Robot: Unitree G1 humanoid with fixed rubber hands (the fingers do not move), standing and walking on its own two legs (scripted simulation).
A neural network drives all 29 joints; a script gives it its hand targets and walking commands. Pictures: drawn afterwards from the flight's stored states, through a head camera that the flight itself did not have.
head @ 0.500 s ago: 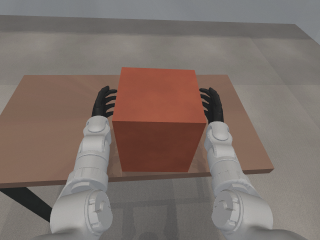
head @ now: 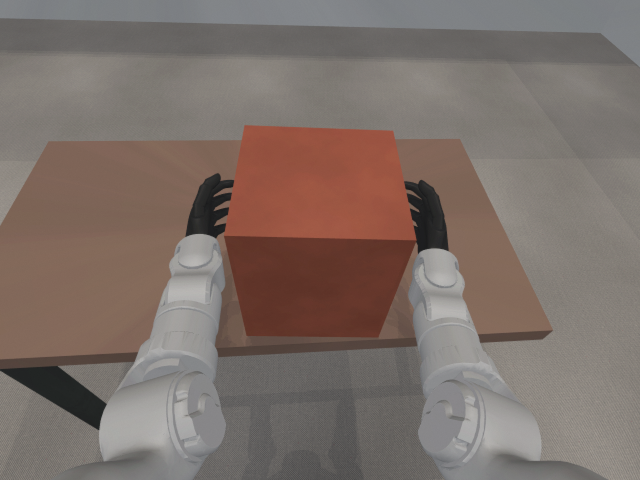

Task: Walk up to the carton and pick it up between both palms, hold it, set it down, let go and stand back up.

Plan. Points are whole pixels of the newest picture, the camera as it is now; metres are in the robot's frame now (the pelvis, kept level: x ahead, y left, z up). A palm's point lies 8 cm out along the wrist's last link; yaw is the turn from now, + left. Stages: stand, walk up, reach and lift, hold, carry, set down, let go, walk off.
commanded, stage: set down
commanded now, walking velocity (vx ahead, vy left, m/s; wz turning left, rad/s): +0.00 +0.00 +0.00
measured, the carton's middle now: (316, 238) +0.44 -0.01 +0.02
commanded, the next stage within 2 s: none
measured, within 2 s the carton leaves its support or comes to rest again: neither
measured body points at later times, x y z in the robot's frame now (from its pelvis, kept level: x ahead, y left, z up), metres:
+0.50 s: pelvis +0.01 +0.00 +0.00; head +0.06 +0.01 +0.45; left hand +0.43 +0.15 +0.04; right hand +0.41 -0.16 +0.04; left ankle -0.04 +0.11 -0.75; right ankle -0.02 -0.12 -0.75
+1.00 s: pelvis +0.00 -0.01 -0.01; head +0.07 +0.00 +0.43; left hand +0.42 +0.15 +0.01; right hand +0.40 -0.16 +0.00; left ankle -0.04 +0.11 -0.75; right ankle -0.02 -0.12 -0.75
